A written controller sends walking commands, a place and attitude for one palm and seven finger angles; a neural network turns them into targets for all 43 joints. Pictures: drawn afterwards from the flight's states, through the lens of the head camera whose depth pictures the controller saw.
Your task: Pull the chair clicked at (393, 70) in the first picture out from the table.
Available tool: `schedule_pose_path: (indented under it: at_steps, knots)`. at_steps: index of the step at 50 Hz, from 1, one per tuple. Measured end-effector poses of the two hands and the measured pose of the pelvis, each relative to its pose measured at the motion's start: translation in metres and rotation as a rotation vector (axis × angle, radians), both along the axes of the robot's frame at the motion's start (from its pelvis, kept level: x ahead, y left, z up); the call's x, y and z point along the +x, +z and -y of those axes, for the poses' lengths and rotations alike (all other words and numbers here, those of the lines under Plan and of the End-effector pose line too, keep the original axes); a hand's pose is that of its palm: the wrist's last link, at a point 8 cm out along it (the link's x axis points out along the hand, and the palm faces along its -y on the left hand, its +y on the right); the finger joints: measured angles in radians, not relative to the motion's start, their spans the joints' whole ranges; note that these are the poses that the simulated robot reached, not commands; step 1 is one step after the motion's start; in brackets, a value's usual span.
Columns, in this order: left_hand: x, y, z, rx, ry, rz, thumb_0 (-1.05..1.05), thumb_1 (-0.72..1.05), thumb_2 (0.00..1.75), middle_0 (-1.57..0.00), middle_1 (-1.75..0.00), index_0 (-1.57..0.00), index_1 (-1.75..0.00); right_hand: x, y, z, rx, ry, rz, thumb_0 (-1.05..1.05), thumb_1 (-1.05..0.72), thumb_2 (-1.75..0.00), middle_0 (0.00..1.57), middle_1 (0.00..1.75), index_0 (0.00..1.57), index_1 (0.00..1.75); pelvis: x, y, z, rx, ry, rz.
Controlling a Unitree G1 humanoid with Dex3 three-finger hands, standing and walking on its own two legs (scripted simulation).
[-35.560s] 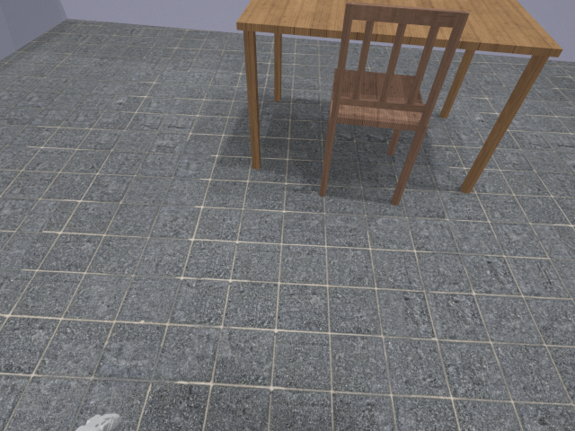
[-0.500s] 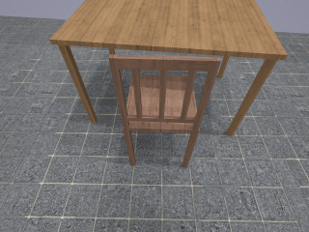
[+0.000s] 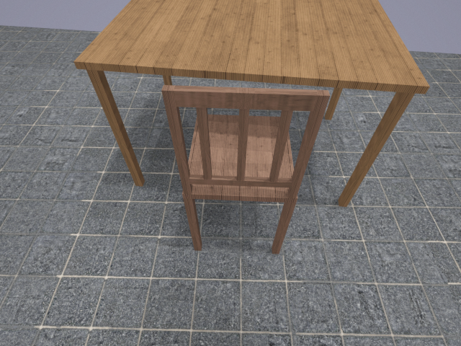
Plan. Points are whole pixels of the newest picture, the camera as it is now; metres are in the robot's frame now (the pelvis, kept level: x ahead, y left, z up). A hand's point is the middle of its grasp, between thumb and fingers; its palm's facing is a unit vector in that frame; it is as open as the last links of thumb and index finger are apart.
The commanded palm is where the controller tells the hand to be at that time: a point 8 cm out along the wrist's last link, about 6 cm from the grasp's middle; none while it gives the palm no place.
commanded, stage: look to check the result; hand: left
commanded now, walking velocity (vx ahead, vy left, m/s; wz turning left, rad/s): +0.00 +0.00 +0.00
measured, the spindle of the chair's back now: (242, 147) +0.63 +0.00 -0.09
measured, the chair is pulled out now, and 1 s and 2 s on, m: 0.17 0.17 0.17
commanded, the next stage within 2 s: take the last steps up to it in 0.16 s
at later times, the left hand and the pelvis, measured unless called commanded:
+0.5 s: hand out of the picture +0.01 +0.17 -0.18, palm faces -0.02 -0.98 -0.19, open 7.4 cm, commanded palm none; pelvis +0.01 -0.01 -0.01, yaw -3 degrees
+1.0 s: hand (180, 336) +0.17 +0.12 -0.19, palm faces -0.06 -0.99 -0.13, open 7.4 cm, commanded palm none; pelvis +0.15 -0.05 -0.01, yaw -6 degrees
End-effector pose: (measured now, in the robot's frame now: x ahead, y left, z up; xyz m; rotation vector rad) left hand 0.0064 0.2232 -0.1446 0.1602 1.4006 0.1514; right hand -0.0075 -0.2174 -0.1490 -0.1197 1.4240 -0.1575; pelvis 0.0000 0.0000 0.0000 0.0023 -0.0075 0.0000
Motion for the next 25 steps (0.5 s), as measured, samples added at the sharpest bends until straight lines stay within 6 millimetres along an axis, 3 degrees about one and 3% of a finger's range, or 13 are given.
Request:
schedule_pose_path:
  at_steps: [18, 25]
  knots:
    - [-0.002, -0.001, 0.003, -0.005, 0.004, -0.004, 0.00, 0.91, 0.90, -0.20, -0.30, -0.20, -0.30, -0.001, 0.001, 0.002, -0.002, 0.001, -0.005, 0.00, -0.91, -0.90, 0.20, 0.30, 0.20, 0.30, 0.001, 0.000, 0.002, 0.000, 0.001, 0.001]
    - [0.005, -0.004, 0.007, -0.007, -0.024, -0.040, 0.00, 0.91, 0.90, -0.20, -0.30, -0.20, -0.30, -0.010, -0.006, 0.014, 0.005, -0.061, -0.018, 0.00, -0.91, -0.90, 0.20, 0.30, 0.20, 0.30, 0.013, -0.007, 0.015, 0.016, -0.045, -0.006]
